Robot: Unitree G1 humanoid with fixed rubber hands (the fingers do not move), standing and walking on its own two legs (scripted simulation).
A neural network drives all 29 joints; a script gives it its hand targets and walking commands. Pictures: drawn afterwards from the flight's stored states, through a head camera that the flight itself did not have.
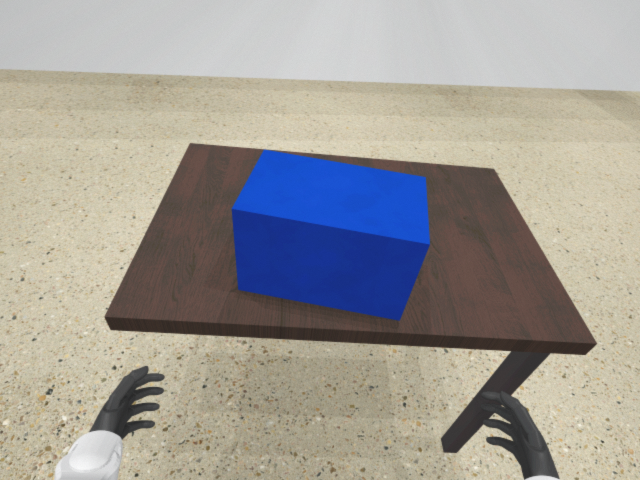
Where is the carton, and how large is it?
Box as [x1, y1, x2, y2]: [232, 150, 429, 320]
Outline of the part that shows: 264,150 232,207 238,289 399,320 429,245 425,177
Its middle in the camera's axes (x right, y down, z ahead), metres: +0.02 -0.02 +0.71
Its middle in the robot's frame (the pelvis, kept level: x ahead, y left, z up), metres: +0.54 +0.01 +0.00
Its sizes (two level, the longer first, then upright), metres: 0.300 0.182 0.191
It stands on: a table, 0.66 m high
